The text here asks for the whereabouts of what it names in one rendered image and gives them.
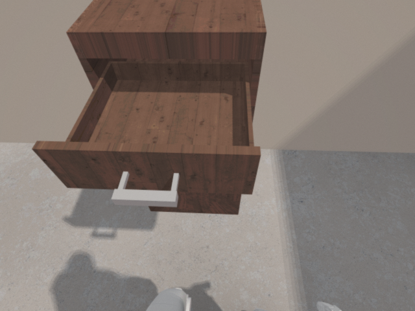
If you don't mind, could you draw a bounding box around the robot left thigh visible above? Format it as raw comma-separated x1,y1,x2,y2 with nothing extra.
146,288,191,311

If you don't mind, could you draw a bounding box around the drawer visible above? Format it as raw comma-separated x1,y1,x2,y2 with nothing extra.
32,62,261,194

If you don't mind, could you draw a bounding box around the cabinet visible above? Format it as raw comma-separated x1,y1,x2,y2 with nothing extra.
66,0,267,214

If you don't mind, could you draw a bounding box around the handle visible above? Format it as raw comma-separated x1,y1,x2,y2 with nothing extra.
111,172,180,207

